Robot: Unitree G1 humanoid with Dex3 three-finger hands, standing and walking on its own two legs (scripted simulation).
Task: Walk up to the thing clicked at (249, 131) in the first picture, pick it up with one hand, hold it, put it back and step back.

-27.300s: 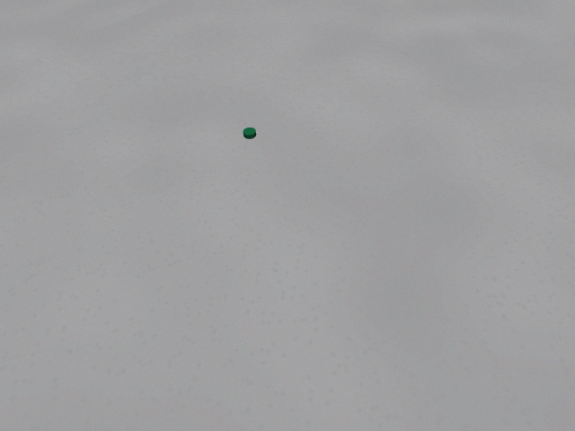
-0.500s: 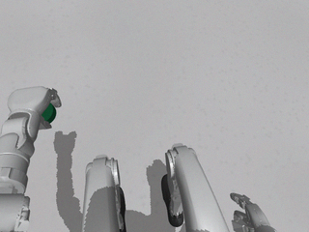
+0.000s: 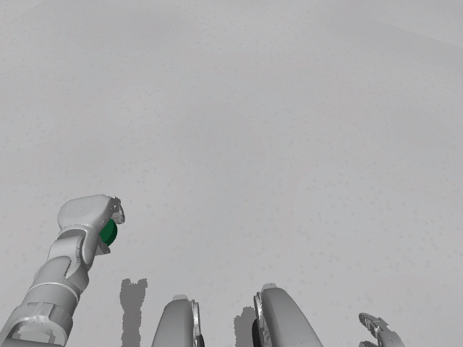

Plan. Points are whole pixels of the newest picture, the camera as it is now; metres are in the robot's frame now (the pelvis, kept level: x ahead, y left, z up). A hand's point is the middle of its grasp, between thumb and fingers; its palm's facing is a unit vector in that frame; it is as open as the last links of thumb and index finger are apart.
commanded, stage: lift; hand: left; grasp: from above
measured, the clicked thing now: (97, 231) +0.37 +0.25 -0.12
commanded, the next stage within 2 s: hold in 0.46 s
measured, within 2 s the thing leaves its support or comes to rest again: neither
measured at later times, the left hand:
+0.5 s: hand (87, 211) +0.36 +0.22 +0.01, palm faces -0.43 -0.08 -0.90, open 7.8 cm
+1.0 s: hand (77, 194) +0.37 +0.22 +0.05, palm faces -0.44 -0.06 -0.90, open 7.8 cm
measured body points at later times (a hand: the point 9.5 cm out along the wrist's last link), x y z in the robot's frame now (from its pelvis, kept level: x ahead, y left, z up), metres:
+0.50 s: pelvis +0.04 +0.00 +0.08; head +0.10 -0.01 +0.53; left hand +0.38 +0.22 +0.06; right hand +0.12 -0.27 -0.04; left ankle +0.06 +0.11 -0.61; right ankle +0.07 -0.13 -0.61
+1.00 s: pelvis +0.06 +0.00 +0.11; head +0.09 -0.02 +0.56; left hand +0.39 +0.22 +0.10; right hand +0.17 -0.27 -0.01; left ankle +0.06 +0.11 -0.61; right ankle +0.07 -0.13 -0.61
